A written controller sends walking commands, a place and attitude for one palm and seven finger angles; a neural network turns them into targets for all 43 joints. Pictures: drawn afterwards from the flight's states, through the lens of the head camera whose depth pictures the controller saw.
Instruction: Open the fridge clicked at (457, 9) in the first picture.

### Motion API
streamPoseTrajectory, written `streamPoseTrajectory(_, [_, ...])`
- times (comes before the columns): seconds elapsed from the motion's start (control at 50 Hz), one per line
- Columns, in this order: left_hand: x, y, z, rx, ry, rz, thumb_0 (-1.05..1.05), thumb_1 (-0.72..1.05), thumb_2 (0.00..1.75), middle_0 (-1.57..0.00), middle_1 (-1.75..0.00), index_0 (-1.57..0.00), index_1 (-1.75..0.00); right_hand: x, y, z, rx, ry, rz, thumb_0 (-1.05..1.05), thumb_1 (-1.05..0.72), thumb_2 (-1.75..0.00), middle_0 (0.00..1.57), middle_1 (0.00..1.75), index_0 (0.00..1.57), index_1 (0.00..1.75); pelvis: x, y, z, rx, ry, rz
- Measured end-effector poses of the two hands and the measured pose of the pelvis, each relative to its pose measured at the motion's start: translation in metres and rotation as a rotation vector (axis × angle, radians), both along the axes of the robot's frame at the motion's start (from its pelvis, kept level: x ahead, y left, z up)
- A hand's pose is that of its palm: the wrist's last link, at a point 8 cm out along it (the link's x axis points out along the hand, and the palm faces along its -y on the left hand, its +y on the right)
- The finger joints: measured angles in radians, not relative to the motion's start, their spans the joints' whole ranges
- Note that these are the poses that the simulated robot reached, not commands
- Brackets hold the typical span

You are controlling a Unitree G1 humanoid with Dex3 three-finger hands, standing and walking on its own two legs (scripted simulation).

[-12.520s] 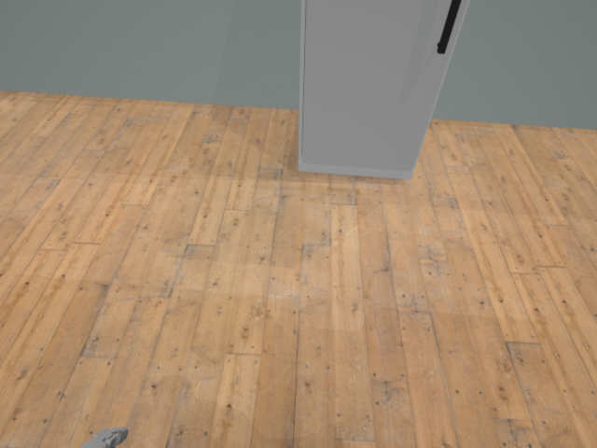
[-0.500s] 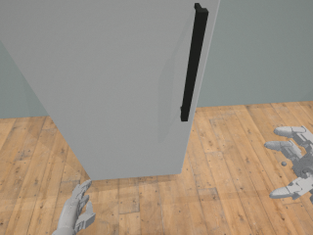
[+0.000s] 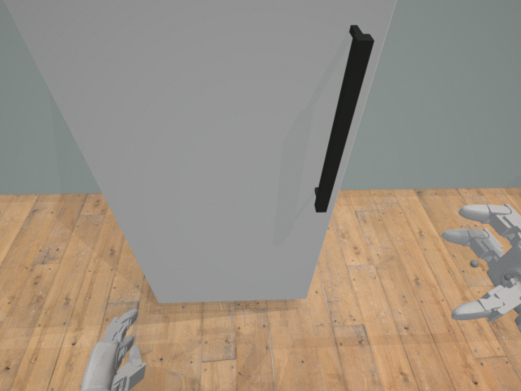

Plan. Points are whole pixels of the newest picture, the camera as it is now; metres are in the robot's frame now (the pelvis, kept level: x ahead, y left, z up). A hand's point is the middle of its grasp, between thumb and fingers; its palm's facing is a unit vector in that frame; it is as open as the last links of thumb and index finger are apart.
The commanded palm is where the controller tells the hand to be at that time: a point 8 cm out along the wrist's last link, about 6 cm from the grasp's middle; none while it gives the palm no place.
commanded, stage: raise the hand to about handle height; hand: right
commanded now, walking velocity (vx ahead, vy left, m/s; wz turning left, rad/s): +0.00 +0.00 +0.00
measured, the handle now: (334, 135) +0.53 -0.12 +0.12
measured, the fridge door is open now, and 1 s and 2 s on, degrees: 0 0 0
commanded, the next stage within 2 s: move the hooked fingers beside the handle in 0.18 s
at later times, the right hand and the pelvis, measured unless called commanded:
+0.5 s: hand (457, 252) +0.29 -0.25 +0.11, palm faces +0.01 +1.00 -0.01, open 14.0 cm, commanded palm +0.27 -0.30 +0.12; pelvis -0.01 +0.00 +0.00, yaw -1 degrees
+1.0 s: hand (417, 211) +0.36 -0.23 +0.11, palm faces -0.01 +1.00 +0.00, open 14.0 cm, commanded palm +0.34 -0.27 +0.11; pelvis +0.00 +0.00 +0.00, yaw +0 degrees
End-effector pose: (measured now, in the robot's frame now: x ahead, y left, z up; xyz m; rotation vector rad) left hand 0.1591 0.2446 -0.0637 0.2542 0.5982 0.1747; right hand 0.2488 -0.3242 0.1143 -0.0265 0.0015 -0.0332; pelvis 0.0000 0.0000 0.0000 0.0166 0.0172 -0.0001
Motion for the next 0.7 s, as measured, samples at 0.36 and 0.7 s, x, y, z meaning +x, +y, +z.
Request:
streamPoseTrajectory(0.36, [-0.001,-0.004,-0.001,-0.009,-0.010,-0.006,0.01,0.90,0.90,-0.20,-0.30,-0.20,-0.30,-0.003,-0.001,-0.001,0.005,0.007,-0.006,-0.01,0.50,-0.30,0.31,1.20,0.30,1.20,-0.005,0.000,-0.001,0.002,-0.005,-0.003])
streamPoseTrajectory(0.7, [-0.010,-0.012,-0.005,-0.025,0.027,0.009,0.01,0.90,0.90,-0.20,-0.30,-0.20,-0.30,0.053,0.033,-0.001,0.016,0.011,0.036,-0.01,0.50,-0.30,0.31,1.20,0.30,1.20,-0.004,-0.005,0.001,-0.003,0.010,0.002])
